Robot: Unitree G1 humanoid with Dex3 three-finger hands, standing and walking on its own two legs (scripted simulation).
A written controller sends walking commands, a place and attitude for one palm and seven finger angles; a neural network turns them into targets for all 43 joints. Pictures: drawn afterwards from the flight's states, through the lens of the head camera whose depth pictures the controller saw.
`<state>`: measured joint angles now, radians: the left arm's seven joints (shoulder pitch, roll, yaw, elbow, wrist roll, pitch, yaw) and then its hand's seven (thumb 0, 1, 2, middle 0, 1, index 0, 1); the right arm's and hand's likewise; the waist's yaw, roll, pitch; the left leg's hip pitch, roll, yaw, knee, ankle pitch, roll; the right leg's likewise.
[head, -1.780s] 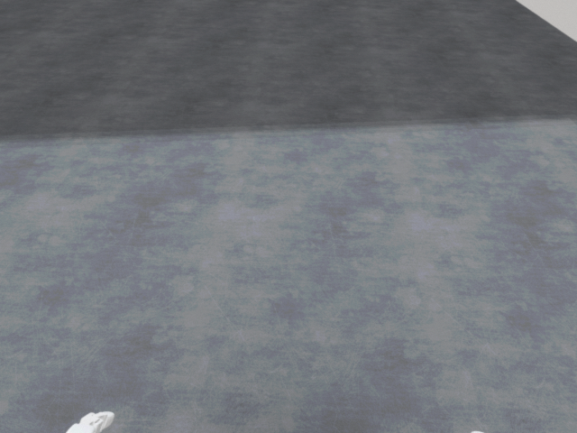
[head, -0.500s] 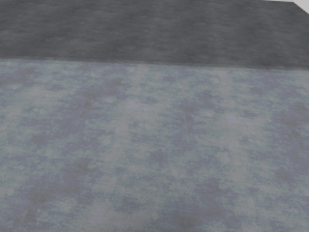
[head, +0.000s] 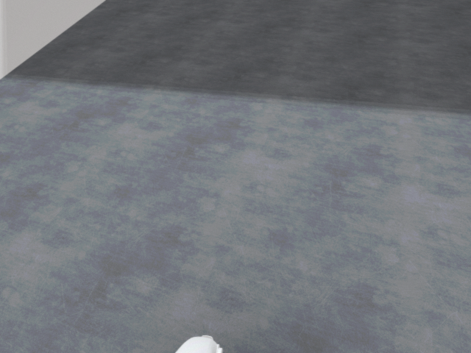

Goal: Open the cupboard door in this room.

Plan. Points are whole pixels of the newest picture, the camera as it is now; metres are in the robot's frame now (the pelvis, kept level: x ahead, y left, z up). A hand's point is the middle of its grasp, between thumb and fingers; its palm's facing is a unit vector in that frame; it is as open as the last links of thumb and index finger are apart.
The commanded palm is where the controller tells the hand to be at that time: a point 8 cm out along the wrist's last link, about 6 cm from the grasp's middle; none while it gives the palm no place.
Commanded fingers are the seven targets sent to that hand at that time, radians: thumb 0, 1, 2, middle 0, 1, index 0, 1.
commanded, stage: turn or walk to find it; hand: left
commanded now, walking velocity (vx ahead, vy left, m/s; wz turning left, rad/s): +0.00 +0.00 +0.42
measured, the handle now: out of the picture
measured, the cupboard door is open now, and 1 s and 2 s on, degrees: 0 0 0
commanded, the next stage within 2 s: stand and wait in 1.64 s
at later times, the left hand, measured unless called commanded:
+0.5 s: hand out of the picture -0.02 +0.26 -0.17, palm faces +0.26 -0.93 -0.25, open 7.4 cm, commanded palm none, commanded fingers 0.00 0.90 0.90 -0.20 -0.30 -0.20 -0.30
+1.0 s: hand out of the picture -0.04 +0.19 -0.16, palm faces +0.43 -0.87 -0.25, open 7.4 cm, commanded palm none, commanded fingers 0.00 0.90 0.90 -0.20 -0.30 -0.20 -0.30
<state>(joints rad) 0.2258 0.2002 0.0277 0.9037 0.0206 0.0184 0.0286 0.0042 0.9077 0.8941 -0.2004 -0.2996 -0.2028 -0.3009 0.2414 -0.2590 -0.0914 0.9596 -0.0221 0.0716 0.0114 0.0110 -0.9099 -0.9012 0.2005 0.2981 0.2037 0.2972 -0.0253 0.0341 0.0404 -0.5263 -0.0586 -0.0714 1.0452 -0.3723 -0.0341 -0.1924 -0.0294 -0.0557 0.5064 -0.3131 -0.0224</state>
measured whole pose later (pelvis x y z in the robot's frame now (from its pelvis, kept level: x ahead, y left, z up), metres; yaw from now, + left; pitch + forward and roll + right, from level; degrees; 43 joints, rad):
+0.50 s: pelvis -0.01 +0.04 +0.00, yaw +12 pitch +0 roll +0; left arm 0.24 0.26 0.06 0.96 0.01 0.06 0.01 0.01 0.91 0.89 -0.20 -0.30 -0.20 -0.30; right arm 0.14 -0.18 -0.02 0.93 -0.02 0.02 -0.01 0.01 -0.91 -0.90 0.20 0.30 0.21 0.30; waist 0.02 -0.05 0.08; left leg -0.21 -0.02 0.00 0.48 -0.27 0.03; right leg -0.43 -0.09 -0.04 1.02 -0.45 0.08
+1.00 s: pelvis -0.02 -0.01 +0.00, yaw +25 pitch -1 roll +2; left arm 0.24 0.18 0.03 0.92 0.03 0.01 0.02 0.00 0.91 0.89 -0.20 -0.30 -0.21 -0.30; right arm 0.22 -0.24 -0.08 1.00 -0.02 0.08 0.02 0.01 -0.91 -0.90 0.20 0.30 0.20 0.30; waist 0.00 0.00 0.07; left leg -0.39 0.03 0.02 0.93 -0.44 -0.06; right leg -0.22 -0.10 -0.19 0.52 -0.27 -0.02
